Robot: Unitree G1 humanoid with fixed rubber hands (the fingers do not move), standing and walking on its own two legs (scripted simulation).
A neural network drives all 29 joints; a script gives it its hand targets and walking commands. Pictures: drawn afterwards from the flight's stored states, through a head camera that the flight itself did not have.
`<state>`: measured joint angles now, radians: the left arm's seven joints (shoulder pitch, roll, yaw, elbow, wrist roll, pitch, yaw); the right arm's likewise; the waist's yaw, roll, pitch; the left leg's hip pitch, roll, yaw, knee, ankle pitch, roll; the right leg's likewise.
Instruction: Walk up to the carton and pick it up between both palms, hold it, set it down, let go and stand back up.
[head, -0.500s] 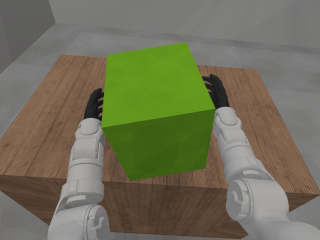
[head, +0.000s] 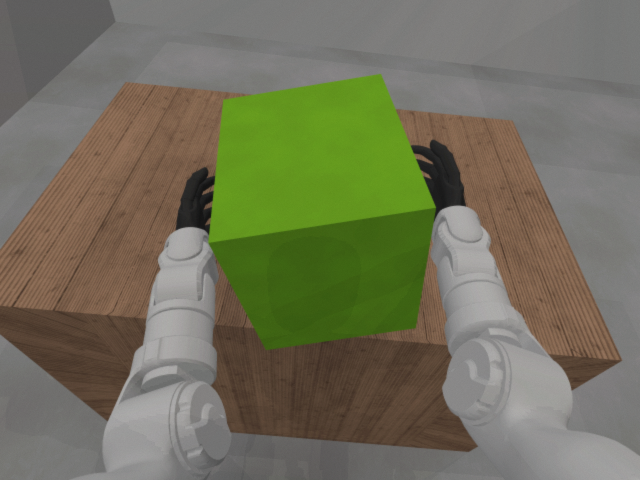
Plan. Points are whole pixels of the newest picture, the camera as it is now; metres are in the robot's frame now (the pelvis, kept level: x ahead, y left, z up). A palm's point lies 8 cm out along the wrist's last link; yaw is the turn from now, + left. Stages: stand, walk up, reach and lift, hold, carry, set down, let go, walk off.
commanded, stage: set down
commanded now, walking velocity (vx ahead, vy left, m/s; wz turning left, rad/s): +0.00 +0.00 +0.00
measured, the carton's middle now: (321, 216) +0.47 +0.01 +0.05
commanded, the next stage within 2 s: none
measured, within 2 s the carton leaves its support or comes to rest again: rests again in 0.58 s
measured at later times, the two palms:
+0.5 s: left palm (204, 206) +0.44 +0.17 +0.09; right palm (439, 205) +0.46 -0.16 +0.10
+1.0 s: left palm (210, 207) +0.44 +0.16 +0.09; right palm (444, 212) +0.45 -0.16 +0.09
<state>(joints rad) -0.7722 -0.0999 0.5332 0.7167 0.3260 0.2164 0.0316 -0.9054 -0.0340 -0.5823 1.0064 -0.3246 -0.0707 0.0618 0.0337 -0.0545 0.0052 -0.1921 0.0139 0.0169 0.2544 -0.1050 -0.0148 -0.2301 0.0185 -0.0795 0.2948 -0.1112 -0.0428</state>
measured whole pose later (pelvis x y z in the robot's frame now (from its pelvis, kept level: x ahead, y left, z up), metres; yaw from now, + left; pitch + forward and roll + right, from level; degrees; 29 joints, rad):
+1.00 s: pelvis +0.04 +0.01 +0.00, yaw -1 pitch +5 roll +0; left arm -0.73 -0.17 0.53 0.60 0.41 0.14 0.02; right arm -0.77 -0.02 -0.53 0.87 -0.30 -0.13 0.08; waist 0.03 -0.03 0.02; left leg -0.18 0.01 0.05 0.26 -0.16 0.00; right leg -0.22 0.02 -0.05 0.29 -0.16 -0.03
